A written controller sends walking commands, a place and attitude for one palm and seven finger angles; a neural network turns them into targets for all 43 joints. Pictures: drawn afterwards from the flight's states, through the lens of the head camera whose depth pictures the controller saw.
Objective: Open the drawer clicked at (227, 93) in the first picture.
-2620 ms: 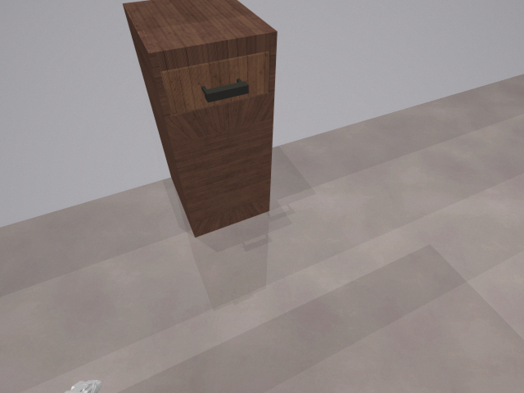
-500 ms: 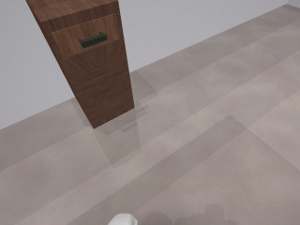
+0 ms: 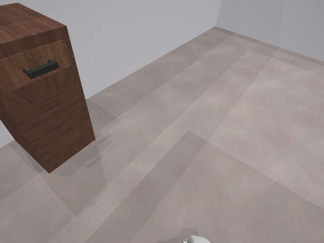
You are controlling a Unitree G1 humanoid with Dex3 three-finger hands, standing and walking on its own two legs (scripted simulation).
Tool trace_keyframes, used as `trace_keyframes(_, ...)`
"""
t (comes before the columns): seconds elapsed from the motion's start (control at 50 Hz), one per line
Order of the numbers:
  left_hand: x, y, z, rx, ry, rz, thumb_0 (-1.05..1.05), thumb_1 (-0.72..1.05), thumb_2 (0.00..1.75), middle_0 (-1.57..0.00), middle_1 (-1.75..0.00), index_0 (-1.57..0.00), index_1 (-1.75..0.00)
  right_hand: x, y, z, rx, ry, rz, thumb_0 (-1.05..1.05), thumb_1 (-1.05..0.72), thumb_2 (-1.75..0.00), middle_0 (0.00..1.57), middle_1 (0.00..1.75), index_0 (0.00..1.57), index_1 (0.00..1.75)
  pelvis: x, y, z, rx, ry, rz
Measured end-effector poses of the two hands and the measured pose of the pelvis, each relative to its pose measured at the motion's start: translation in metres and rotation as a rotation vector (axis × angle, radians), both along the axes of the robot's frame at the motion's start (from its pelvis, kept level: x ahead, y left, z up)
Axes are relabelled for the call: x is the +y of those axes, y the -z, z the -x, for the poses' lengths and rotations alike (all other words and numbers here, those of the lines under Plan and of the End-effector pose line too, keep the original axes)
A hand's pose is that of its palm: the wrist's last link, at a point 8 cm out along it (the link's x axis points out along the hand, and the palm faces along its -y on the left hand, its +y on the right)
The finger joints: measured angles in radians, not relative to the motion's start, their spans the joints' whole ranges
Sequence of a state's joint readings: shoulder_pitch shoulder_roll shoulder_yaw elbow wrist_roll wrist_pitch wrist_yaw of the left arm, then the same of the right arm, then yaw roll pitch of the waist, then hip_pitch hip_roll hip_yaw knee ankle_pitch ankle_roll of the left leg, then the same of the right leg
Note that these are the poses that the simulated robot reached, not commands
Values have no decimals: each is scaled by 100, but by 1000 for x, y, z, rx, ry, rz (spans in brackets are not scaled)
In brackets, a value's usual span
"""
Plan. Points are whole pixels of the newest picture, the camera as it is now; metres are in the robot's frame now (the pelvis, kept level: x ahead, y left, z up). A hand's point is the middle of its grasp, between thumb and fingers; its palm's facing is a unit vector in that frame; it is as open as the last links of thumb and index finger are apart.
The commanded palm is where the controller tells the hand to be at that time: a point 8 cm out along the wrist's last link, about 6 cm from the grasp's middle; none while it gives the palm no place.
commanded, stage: walk to a spot facing it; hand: left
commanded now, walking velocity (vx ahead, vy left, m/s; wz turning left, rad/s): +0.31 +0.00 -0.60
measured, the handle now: (40, 67) +0.81 +0.62 -0.04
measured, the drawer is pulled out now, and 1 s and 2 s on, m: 0.00 0.00 0.00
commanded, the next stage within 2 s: turn to face it in 1.16 s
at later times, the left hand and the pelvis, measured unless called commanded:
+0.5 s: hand (146, 201) +0.29 +0.06 -0.17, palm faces -0.27 -0.94 -0.19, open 7.2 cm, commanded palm none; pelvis +0.14 -0.09 -0.01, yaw -16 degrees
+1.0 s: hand (147, 168) +0.42 +0.07 -0.18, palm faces -0.32 -0.94 -0.12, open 7.4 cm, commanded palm none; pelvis +0.35 -0.09 +0.00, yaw -24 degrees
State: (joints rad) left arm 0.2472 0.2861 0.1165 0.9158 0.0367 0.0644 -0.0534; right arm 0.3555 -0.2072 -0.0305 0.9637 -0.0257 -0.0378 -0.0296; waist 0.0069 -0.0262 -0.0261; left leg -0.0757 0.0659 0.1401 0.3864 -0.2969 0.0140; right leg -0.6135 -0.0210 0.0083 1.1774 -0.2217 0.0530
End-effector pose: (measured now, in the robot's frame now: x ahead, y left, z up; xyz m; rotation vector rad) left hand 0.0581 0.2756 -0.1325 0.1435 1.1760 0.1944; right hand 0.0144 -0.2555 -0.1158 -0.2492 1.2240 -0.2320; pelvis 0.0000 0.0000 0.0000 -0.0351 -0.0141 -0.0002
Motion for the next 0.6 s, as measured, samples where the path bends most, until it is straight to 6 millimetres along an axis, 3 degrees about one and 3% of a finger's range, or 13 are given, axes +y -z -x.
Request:
trace_keyframes(0.06,-10,1,-29,10,66,6,1,91,90,-20,-30,-19,-30,3,4,31,62,82,-17,0,-91,-90,20,29,20,30,-3,1,-10,-1,49,-5)
trace_keyframes(0.14,-40,5,-79,22,175,27,1,91,90,-19,-30,-19,-30,9,10,71,164,194,-53,0,-91,-90,20,29,20,30,-12,4,-27,0,112,-13)
trace_keyframes(0.24,-101,11,-161,-13,331,49,1,91,90,-19,-30,-19,-30,14,19,108,307,334,-114,0,-91,-90,20,29,20,30,-36,13,-57,7,188,-18)
trace_keyframes(0.32,-150,22,-222,-128,403,54,1,91,90,-20,-30,-20,-30,6,34,113,400,409,-169,0,-91,-90,20,29,20,30,-66,33,-83,4,219,-33)
trace_keyframes(0.38,-168,20,-236,-139,403,58,0,91,90,-20,-30,-20,-30,-13,39,81,366,421,-166,0,-91,-90,20,29,20,30,-77,30,-98,-13,237,-26)
trace_keyframes(0.46,-174,14,-233,-61,399,48,0,91,90,-20,-30,-20,-30,-43,36,1,187,395,-132,1,-91,-90,20,29,20,30,-84,17,-123,-12,265,-20)
trace_keyframes(0.6,-146,13,-250,-1,344,11,-2,94,90,-20,-30,-20,-30,-68,20,-137,-67,312,-99,0,-91,-90,20,29,19,30,-85,9,-177,-5,291,3)
